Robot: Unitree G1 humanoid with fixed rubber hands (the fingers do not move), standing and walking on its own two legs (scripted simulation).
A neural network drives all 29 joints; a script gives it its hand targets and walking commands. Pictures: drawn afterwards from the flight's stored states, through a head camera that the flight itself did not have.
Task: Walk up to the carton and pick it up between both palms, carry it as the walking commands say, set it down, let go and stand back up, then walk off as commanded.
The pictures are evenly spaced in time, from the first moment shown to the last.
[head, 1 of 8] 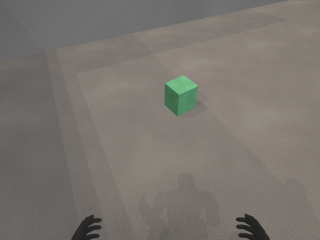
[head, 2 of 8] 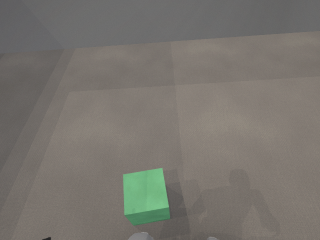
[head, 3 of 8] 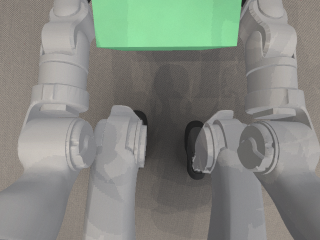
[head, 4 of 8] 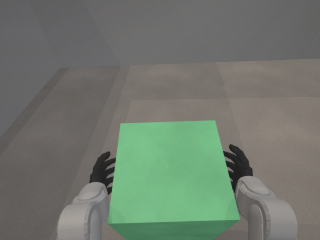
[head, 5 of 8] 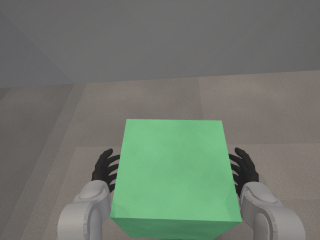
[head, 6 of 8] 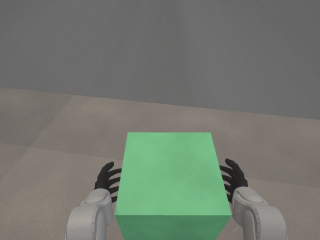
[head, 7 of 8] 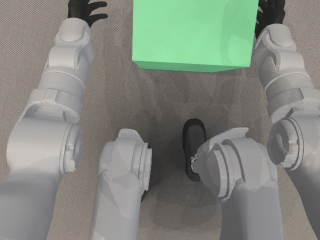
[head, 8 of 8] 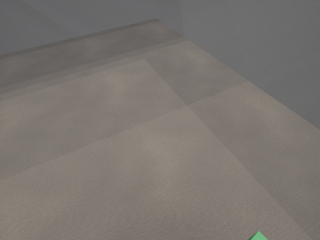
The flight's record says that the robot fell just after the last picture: no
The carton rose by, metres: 0.71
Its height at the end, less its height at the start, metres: +0.00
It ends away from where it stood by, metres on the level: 1.55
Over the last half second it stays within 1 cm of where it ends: yes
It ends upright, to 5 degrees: yes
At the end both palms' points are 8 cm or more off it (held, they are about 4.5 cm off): yes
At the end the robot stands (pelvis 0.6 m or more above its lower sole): yes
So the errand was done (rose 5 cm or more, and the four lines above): yes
